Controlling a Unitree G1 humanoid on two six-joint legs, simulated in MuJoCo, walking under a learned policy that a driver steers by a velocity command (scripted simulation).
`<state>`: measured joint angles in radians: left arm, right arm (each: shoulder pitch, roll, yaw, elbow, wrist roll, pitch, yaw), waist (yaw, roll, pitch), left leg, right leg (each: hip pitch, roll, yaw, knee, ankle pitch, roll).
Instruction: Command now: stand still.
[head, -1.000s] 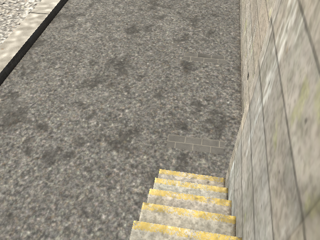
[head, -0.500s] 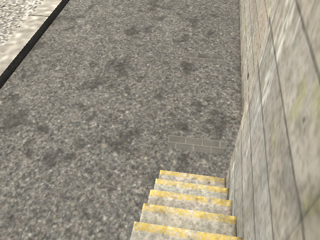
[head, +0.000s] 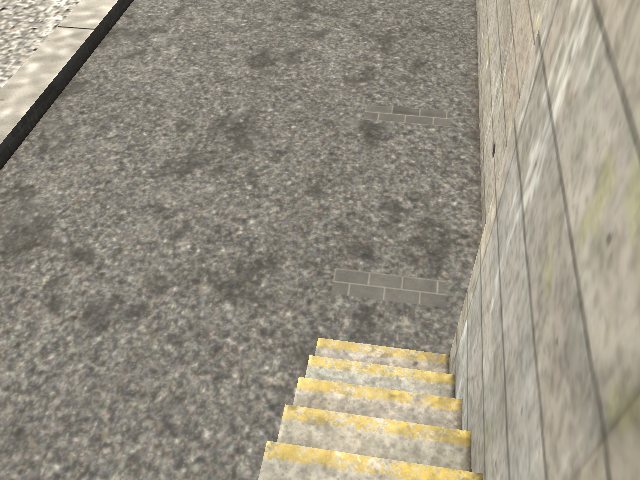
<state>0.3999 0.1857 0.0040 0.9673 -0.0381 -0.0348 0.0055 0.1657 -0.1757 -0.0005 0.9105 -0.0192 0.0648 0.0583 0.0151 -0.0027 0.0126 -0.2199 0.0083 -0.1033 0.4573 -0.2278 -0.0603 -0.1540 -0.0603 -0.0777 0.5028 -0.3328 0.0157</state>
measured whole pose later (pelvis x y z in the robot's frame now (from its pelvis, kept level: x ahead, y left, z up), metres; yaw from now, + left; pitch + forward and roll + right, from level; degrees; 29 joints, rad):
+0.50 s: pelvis +0.08 +0.01 -0.03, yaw +0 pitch +0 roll +1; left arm 0.46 0.27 0.06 1.02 -0.04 -0.03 0.02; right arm 0.28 -0.19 0.00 0.95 -0.03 0.00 0.01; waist 0.03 -0.04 -0.05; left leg -0.23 -0.03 -0.09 0.75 -0.51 -0.02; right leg -0.16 -0.10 -0.06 0.78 -0.57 -0.01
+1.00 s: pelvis +0.23 +0.01 -0.19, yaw -1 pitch +1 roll -2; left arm 0.51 0.20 0.07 1.10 -0.03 -0.05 0.04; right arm 0.27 -0.18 0.01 0.95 -0.04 -0.06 0.04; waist 0.02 0.02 -0.01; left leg -0.28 0.00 0.00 0.54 -0.12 0.06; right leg -0.47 0.04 0.00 1.80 -0.78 -0.11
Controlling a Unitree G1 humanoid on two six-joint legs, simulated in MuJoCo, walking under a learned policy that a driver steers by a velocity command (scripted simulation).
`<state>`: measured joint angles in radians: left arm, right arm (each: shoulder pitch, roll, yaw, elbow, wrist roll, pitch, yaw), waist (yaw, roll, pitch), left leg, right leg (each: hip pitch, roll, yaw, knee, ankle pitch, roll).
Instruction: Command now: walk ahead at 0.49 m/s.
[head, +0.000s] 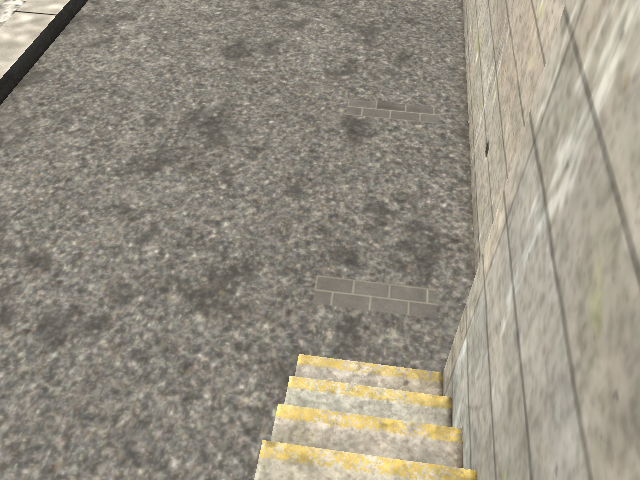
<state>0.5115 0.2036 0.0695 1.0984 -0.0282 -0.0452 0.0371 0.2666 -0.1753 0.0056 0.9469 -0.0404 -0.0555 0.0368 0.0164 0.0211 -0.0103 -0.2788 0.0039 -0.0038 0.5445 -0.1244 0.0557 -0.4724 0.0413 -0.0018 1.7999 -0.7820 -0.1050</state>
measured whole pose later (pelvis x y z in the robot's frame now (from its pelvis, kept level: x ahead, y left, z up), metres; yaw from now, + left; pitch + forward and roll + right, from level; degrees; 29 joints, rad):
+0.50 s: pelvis +0.16 -0.11 -0.21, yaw -1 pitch -3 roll +6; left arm 0.35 0.20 0.02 0.99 -0.04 -0.05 0.00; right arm 0.38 -0.22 -0.03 1.06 -0.03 0.03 -0.02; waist -0.05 0.03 -0.01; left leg -0.54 -0.11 -0.15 1.87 -0.85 0.01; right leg -0.28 -0.08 0.02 0.53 -0.24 -0.02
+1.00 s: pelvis +0.22 -0.08 -0.22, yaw +2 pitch -3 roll +1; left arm 0.39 0.16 -0.07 0.93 -0.03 -0.03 0.02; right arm 0.22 -0.21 0.02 0.96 -0.01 0.07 0.05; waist 0.03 0.03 0.00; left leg -0.18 0.03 -0.15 0.43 -0.20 -0.11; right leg -0.18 -0.08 -0.04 0.56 -0.32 0.04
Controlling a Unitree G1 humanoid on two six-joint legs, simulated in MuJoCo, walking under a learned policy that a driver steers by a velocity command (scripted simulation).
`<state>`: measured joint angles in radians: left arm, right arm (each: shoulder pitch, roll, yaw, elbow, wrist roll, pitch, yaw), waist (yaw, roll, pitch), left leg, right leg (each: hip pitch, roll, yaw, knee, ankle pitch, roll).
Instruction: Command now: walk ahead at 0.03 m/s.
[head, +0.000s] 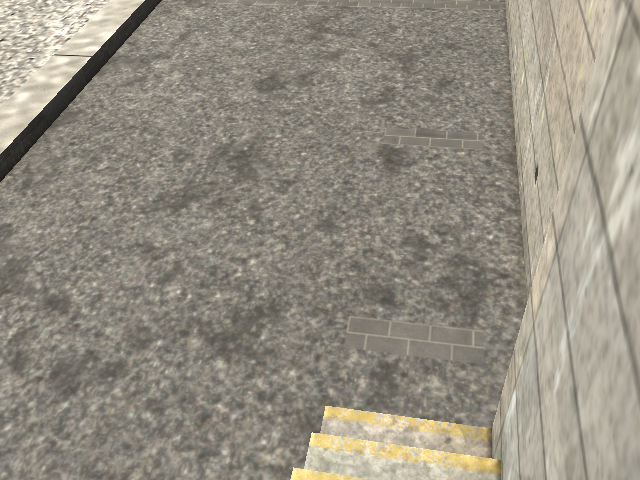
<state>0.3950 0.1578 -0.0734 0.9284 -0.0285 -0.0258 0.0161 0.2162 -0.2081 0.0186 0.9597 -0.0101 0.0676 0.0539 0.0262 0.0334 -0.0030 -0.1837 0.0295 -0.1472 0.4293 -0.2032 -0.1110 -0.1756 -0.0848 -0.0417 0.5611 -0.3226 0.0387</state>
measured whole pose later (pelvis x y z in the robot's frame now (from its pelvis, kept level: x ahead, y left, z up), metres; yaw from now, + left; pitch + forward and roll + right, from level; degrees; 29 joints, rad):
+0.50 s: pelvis +0.04 +0.03 +0.00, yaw +2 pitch -1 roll +0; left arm 0.33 0.27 0.01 1.01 -0.02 0.00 -0.02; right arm 0.23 -0.19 0.04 0.86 -0.01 0.05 0.05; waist 0.00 -0.02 0.00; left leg -0.22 0.00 -0.16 0.52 -0.29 -0.05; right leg -0.11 -0.11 -0.07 0.47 -0.33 0.09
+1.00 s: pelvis +0.12 +0.00 -0.04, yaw +2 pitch -1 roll +1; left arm 0.42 0.28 0.05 1.03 -0.05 -0.04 0.02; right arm 0.33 -0.26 -0.02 0.99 -0.07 0.04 0.00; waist 0.01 0.01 -0.04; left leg -0.25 0.04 -0.09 0.91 -0.56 -0.04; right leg -0.24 -0.04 -0.05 0.86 -0.58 -0.01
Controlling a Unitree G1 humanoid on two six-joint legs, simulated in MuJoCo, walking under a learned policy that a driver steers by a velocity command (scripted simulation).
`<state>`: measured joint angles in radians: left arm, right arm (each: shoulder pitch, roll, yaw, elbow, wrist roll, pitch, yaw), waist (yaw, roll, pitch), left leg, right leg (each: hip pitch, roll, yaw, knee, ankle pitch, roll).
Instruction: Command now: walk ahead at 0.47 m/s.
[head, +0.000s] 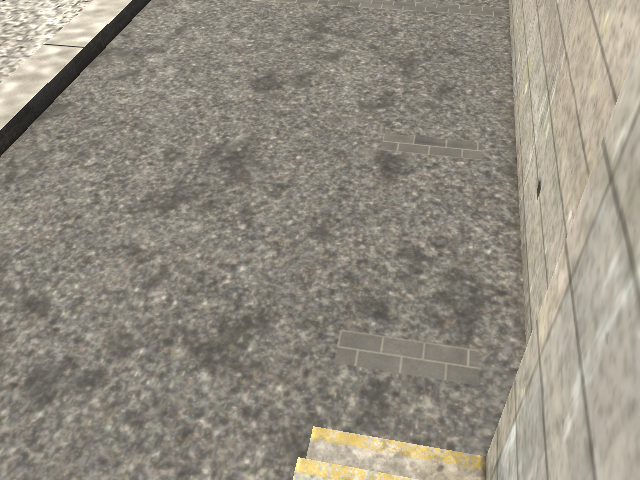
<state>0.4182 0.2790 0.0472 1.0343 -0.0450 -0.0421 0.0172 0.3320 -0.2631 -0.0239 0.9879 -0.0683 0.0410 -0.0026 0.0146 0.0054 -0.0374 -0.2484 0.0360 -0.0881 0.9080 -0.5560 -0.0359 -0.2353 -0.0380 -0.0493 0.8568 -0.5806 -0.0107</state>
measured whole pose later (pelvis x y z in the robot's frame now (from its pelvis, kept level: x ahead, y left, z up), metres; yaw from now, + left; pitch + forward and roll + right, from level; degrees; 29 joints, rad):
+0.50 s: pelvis +0.15 +0.00 -0.20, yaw -3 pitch -2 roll +0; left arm 0.28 0.19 0.08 1.05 0.01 -0.02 0.06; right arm 0.46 -0.18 0.02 1.08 -0.05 -0.07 0.04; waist -0.01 -0.02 0.03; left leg -0.34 -0.03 0.06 0.84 -0.48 0.07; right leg -0.71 0.04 0.18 1.42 -0.29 -0.01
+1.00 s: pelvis +0.25 -0.09 -0.20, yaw +2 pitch -3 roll -1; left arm 0.25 0.14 0.05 1.06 -0.02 -0.02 0.01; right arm 0.32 -0.21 0.03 1.06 0.00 -0.05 -0.01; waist -0.06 0.02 0.06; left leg -0.12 0.06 -0.08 0.75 -0.58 0.00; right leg -0.18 -0.01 -0.04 0.29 0.55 0.12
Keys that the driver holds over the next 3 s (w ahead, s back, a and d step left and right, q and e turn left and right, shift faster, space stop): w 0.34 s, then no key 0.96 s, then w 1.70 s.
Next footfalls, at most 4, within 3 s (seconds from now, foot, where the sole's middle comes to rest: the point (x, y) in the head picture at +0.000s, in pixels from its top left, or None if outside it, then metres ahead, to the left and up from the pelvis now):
0.34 left None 0.18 0.08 -0.94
0.64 right None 0.31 -0.20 -0.99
1.16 right None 0.33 -0.22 -1.13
1.34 left None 0.29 0.04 -0.94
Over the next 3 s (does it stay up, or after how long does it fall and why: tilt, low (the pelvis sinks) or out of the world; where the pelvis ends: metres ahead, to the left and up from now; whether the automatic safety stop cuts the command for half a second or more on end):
stays up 1.68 -0.34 -1.21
